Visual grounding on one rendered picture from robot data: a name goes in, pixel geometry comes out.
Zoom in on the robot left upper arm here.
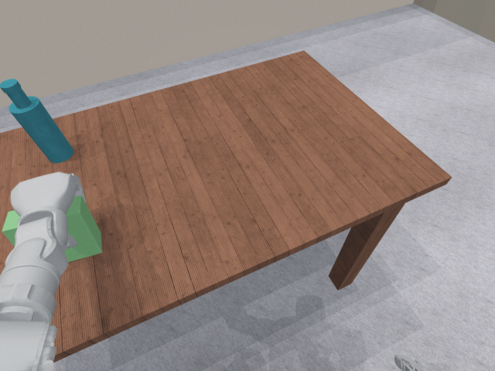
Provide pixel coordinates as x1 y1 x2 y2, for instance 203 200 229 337
0 321 57 371

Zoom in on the robot left hand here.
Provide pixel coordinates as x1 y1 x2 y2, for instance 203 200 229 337
11 172 86 249

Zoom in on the robot right hand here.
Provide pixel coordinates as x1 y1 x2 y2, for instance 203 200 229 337
394 354 426 371

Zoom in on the robot left forearm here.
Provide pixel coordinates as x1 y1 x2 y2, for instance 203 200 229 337
0 206 68 325

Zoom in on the table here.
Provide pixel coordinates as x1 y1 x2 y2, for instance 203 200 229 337
0 51 452 362

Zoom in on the sponge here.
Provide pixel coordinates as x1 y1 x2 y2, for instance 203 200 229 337
2 196 102 262

